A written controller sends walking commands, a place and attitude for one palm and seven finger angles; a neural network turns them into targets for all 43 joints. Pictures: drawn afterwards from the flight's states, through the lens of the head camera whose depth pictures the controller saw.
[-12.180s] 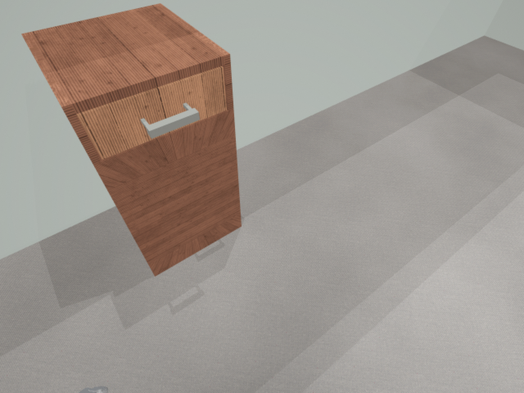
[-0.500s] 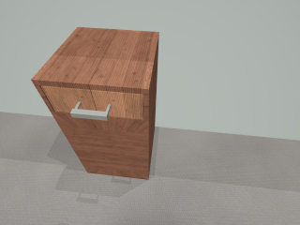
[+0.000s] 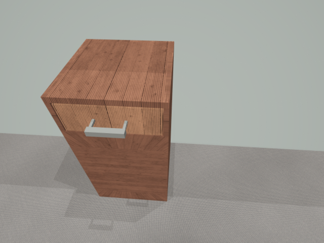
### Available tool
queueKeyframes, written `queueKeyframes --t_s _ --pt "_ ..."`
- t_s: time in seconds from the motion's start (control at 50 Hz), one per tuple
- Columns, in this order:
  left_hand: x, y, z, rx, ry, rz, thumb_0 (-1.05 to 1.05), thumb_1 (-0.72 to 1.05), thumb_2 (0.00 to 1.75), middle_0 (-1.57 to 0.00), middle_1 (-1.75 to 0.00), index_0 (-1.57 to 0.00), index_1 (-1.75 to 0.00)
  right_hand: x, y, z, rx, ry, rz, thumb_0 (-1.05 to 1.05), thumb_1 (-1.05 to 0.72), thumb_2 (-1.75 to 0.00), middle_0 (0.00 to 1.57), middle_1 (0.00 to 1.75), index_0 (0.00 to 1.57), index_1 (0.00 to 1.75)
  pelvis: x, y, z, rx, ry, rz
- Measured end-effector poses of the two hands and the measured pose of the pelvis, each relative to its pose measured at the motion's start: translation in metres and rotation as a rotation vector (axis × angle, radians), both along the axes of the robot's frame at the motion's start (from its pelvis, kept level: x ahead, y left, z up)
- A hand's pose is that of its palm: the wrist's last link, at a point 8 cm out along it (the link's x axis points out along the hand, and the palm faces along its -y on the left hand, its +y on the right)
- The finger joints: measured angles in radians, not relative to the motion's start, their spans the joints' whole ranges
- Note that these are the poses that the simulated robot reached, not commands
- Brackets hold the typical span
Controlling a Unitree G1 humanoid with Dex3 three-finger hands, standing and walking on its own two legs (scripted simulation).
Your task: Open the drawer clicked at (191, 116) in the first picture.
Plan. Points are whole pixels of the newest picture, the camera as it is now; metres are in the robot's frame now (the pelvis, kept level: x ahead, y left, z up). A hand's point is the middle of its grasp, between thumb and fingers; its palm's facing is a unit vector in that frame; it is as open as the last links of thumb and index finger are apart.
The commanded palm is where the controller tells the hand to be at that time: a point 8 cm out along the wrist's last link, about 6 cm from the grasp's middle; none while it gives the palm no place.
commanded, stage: raise the hand with hooked fingers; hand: left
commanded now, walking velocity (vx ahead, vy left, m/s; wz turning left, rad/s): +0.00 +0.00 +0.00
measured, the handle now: (107, 127) +0.49 +0.23 -0.04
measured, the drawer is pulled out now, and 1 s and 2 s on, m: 0.00 0.00 0.00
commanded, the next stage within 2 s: move the hooked fingers above the handle in 1.96 s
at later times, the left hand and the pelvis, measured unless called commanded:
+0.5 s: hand out of the picture +0.14 +0.17 -0.08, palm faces -0.18 -0.27 -0.95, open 8.6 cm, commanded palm +0.15 +0.21 -0.01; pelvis -0.01 -0.03 -0.03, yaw -3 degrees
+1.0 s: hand (96, 196) +0.23 +0.19 -0.01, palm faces -0.08 -0.08 -0.99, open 11.6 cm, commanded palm +0.22 +0.20 +0.05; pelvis +0.00 -0.05 -0.03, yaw -4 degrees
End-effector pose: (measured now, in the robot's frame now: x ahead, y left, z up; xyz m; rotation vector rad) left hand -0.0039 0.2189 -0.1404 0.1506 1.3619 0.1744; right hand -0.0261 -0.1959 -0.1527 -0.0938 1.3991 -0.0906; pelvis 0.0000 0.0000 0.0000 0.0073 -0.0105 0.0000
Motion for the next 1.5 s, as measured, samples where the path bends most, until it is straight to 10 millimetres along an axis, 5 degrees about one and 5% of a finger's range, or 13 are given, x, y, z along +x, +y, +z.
queueKeyframes --t_s 0.1,0.2,0.32,0.38,0.46,0.54,0.6,0.7,0.82,0.94,1.06,1.18,1.5 --pt "0.006 0.001 0.002 0.016 -0.001 -0.058 0.01 0.93 0.90 -0.20 -0.30 -0.20 -0.30 0.008 -0.006 0.003 -0.021 -0.017 -0.005 0.00 -0.90 -0.89 0.20 0.30 0.20 0.30 0.002 0.002 -0.001 -0.004 0.006 -0.007" --pt "0.104 0.022 0.076 0.304 -0.471 -0.274 0.03 0.91 0.88 -0.21 -0.32 -0.21 -0.32 0.055 -0.041 0.017 -0.128 -0.324 0.002 0.03 -0.93 -0.89 0.20 0.30 0.20 0.30 -0.001 0.002 -0.007 0.024 0.025 -0.003" --pt "0.197 -0.004 0.165 0.735 -0.884 -0.681 0.02 0.80 0.84 -0.21 -0.38 -0.21 -0.38 0.152 -0.071 0.043 -0.153 -0.652 0.062 0.02 -0.92 -0.89 0.20 0.30 0.20 0.30 -0.008 -0.004 -0.016 0.018 0.094 -0.026" --pt "0.195 -0.026 0.165 0.825 -0.925 -0.828 0.01 0.74 0.82 -0.21 -0.42 -0.21 -0.42 0.195 -0.076 0.064 -0.131 -0.736 0.082 0.02 -0.91 -0.89 0.19 0.30 0.20 0.30 -0.008 -0.012 -0.020 0.029 0.127 -0.062" --pt "0.155 -0.042 0.133 0.831 -0.837 -0.958 0.00 0.64 0.78 -0.22 -0.47 -0.22 -0.47 0.241 -0.074 0.084 -0.115 -0.777 0.186 0.01 -0.91 -0.89 0.19 0.30 0.20 0.30 -0.009 -0.026 -0.026 0.039 0.152 -0.065" --pt "0.115 -0.032 0.114 0.920 -0.715 -1.007 0.00 0.54 0.74 -0.24 -0.53 -0.24 -0.53 0.275 -0.065 0.083 -0.109 -0.773 0.302 0.01 -0.90 -0.89 0.19 0.30 0.20 0.30 -0.008 -0.039 -0.034 0.038 0.183 -0.035" --pt "0.114 -0.019 0.123 1.047 -0.723 -0.994 0.00 0.46 0.71 -0.25 -0.58 -0.26 -0.58 0.290 -0.054 0.068 -0.085 -0.759 0.350 0.01 -0.90 -0.90 0.19 0.30 0.20 0.30 -0.008 -0.047 -0.042 0.032 0.200 -0.003" --pt "0.158 -0.012 0.162 1.228 -0.877 -0.959 0.00 0.33 0.66 -0.27 -0.65 -0.27 -0.66 0.285 -0.035 0.038 -0.001 -0.726 0.354 0.01 -0.90 -0.89 0.19 0.30 0.20 0.30 -0.009 -0.054 -0.052 0.026 0.204 0.027" --pt "0.210 -0.022 0.184 1.195 -0.854 -0.962 0.00 0.20 0.60 -0.27 -0.74 -0.27 -0.74 0.235 -0.038 0.016 0.068 -0.583 0.234 0.01 -0.90 -0.89 0.20 0.30 0.20 0.30 -0.008 -0.056 -0.040 0.037 0.187 -0.002" --pt "0.218 -0.028 0.181 1.051 -0.788 -1.081 0.00 0.07 0.54 -0.28 -0.83 -0.28 -0.83 0.181 -0.075 0.016 -0.028 -0.470 0.120 0.01 -0.90 -0.89 0.20 0.30 0.21 0.30 -0.003 -0.051 -0.027 0.044 0.165 -0.073" --pt "0.225 -0.026 0.198 1.096 -0.944 -1.119 0.00 -0.07 0.48 -0.29 -0.92 -0.29 -0.92 0.155 -0.108 0.019 -0.163 -0.421 0.070 0.01 -0.90 -0.89 0.20 0.30 0.20 0.30 -0.006 -0.038 -0.025 0.028 0.161 -0.069" --pt "0.243 -0.006 0.218 1.209 -0.993 -1.000 0.00 -0.21 0.42 -0.30 -1.01 -0.30 -1.01 0.161 -0.101 0.027 -0.167 -0.471 0.021 0.01 -0.90 -0.90 0.19 0.30 0.20 0.30 -0.009 -0.023 -0.023 0.020 0.145 -0.067" --pt "0.283 0.015 0.259 1.176 -0.943 -1.038 0.00 -0.47 0.31 -0.32 -1.18 -0.32 -1.18 0.210 -0.003 0.061 -0.024 -0.622 0.122 0.01 -0.90 -0.89 0.20 0.30 0.20 0.30 -0.009 0.005 -0.008 -0.001 0.039 -0.056"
